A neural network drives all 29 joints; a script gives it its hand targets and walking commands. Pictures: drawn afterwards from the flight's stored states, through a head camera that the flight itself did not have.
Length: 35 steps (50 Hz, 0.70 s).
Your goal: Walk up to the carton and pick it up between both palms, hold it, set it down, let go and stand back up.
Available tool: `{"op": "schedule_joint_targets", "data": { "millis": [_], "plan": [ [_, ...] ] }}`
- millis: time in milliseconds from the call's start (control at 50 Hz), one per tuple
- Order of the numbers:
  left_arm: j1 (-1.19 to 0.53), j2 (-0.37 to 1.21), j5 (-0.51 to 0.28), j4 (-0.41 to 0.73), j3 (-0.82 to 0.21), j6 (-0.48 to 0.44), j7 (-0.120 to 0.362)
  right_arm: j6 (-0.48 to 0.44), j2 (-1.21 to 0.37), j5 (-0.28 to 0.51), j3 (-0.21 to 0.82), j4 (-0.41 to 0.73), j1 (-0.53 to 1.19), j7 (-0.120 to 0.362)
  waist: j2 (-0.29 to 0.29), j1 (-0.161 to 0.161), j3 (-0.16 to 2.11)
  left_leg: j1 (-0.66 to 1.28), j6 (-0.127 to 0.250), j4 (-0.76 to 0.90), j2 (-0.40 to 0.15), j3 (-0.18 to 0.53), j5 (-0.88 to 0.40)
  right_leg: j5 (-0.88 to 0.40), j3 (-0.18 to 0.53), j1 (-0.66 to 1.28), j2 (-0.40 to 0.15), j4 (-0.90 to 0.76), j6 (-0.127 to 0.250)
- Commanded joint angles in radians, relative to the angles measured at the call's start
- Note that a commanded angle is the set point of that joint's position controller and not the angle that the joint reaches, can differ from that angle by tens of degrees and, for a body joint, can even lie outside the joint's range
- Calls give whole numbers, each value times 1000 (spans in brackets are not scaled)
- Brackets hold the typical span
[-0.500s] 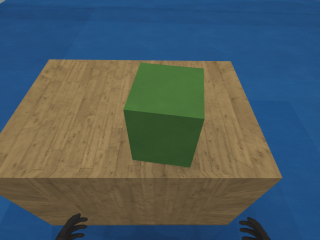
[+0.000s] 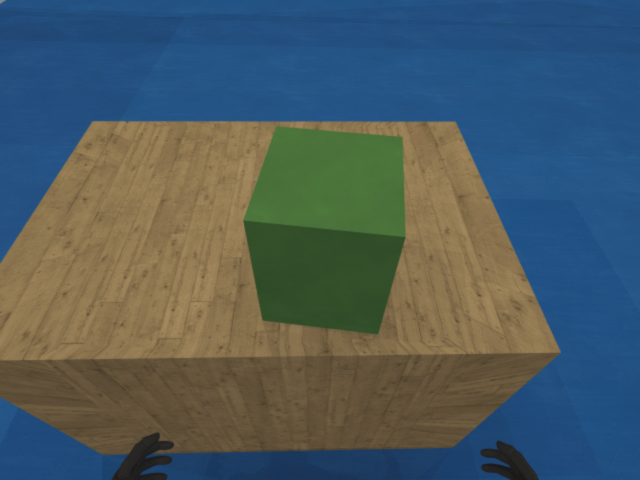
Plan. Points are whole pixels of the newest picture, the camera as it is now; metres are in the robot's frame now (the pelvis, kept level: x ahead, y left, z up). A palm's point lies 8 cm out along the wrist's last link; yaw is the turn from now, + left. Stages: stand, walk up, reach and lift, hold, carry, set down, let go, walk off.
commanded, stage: stand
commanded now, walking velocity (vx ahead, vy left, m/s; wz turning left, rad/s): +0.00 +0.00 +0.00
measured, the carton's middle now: (328, 233) +0.48 +0.00 +0.00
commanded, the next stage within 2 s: none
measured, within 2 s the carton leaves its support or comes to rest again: neither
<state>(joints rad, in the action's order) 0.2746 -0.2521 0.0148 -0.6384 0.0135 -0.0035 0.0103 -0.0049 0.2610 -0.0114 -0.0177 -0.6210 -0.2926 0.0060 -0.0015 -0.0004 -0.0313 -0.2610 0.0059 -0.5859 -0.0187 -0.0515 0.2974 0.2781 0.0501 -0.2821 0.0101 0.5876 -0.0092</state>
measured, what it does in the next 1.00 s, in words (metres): stands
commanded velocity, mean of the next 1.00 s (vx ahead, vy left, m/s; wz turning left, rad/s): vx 0.00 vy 0.00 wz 0.00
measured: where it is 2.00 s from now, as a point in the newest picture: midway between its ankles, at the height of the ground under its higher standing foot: outside the picture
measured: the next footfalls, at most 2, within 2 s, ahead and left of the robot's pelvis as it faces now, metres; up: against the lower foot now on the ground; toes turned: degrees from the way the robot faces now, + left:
none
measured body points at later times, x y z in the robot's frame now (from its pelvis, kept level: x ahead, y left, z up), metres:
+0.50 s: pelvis +0.00 +0.00 +0.00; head +0.01 +0.00 +0.45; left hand +0.12 +0.25 -0.10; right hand +0.11 -0.26 -0.10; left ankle +0.01 +0.12 -0.73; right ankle +0.02 -0.13 -0.73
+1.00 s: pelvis +0.00 +0.00 +0.00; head +0.01 +0.00 +0.45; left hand +0.13 +0.25 -0.11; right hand +0.10 -0.26 -0.10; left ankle +0.01 +0.12 -0.73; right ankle +0.02 -0.13 -0.73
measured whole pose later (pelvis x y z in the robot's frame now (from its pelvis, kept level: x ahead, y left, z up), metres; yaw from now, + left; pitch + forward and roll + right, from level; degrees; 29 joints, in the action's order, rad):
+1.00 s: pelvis +0.00 +0.00 +0.00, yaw -2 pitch -2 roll +0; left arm 0.28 -0.26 0.01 -0.67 0.01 0.00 0.01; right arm 0.00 0.27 -0.01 -0.01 -0.65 -0.31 0.00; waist 0.00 0.00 -0.03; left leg -0.24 0.01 -0.57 -0.03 -0.09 0.30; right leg 0.27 0.09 -0.28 0.02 0.57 -0.01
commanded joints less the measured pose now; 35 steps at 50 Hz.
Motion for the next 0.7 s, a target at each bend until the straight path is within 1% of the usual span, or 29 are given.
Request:
{"op": "schedule_joint_targets", "data": {
  "millis": [0,680],
  "plan": [
    [-12,-120,0,89,39,-22,-5,-19,122,1,-36,82,5,-5,-2,0,28,-3,31,132,-84,108,-30,-85,84,-6,-76,-100,39],
    [0,-125,-2,66,35,-18,-9,-15,133,3,-30,55,-18,-7,-4,-2,23,14,33,145,-94,88,-30,-112,106,-9,-68,-103,37]
  ]
}}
